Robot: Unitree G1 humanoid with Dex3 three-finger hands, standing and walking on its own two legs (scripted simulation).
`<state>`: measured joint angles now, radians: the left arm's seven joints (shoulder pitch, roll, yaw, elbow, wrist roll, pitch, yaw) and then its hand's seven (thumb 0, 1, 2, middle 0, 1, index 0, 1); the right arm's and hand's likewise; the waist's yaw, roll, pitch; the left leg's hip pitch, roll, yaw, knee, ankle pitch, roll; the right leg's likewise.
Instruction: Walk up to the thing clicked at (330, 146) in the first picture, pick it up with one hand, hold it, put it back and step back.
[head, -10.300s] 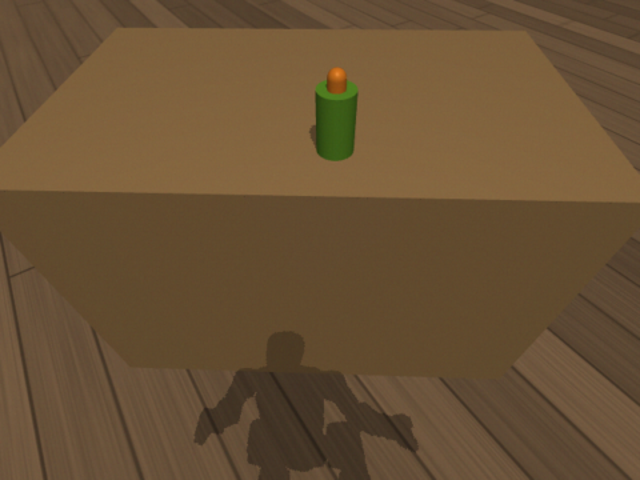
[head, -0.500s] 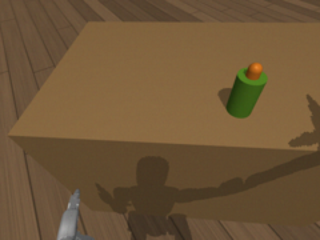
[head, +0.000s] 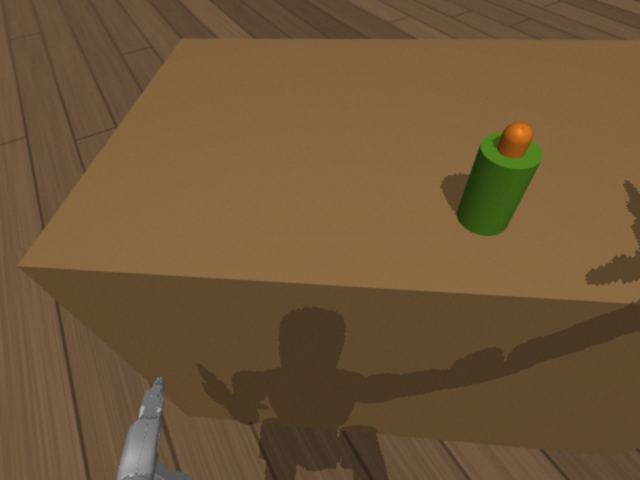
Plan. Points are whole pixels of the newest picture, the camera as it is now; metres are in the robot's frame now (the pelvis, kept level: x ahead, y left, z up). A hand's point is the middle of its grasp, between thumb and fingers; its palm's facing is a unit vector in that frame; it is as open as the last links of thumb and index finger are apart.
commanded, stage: go down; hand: right
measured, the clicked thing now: (499, 176) +0.48 -0.19 +0.12
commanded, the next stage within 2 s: approach in 0.28 s
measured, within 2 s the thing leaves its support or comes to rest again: neither
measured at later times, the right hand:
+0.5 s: hand out of the picture +0.37 -0.38 +0.21, palm faces +0.16 +0.99 +0.01, open 17.6 cm
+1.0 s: hand (544, 213) +0.45 -0.25 +0.09, palm faces +0.09 +0.99 +0.07, open 17.6 cm
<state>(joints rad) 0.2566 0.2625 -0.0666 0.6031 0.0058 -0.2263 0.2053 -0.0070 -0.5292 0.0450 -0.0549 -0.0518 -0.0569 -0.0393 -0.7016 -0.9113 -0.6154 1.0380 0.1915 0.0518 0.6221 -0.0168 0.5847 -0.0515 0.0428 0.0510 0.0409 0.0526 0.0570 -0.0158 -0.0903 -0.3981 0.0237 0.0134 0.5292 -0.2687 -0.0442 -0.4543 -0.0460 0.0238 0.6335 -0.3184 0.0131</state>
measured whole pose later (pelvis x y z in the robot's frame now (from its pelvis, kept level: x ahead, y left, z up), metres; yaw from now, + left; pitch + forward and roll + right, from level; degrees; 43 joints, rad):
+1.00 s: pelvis -0.01 +0.00 -0.02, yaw +2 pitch +12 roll +2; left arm 0.29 0.25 0.00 0.47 0.03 -0.21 0.12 -0.01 -0.53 0.04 -0.06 -0.06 -0.07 -0.04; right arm -0.69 -0.55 -0.49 0.99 0.17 -0.18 0.34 -0.02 0.55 -0.05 0.05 0.04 0.05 0.05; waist 0.11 0.01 -0.08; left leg -0.58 0.00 -0.01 0.69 -0.32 -0.04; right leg -0.61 -0.07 0.01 0.77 -0.37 0.02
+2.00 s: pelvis -0.02 +0.01 -0.02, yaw +2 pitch +11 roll +1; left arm 0.35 0.24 0.05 0.33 0.00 -0.11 0.03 -0.01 -0.55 0.06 -0.06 -0.06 -0.05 -0.05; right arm -0.79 -0.42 -0.39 0.96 0.11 -0.16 0.09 -0.02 0.53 -0.10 0.55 0.32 0.55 0.32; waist 0.10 -0.01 -0.09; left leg -0.62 0.02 -0.02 0.77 -0.35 -0.04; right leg -0.63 -0.05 0.00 0.81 -0.37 0.02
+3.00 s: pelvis -0.01 +0.01 -0.01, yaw +1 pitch +9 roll +1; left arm 0.33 0.23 0.03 0.39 -0.01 -0.12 0.05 -0.01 -0.54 0.05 -0.06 -0.05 -0.06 -0.04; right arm -0.81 -0.43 -0.36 0.91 0.12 -0.05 0.10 -0.03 0.61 -0.97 0.77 1.14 0.79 1.15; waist 0.08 -0.02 -0.09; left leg -0.50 0.02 -0.02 0.68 -0.32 -0.04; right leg -0.51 -0.05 0.00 0.71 -0.34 0.02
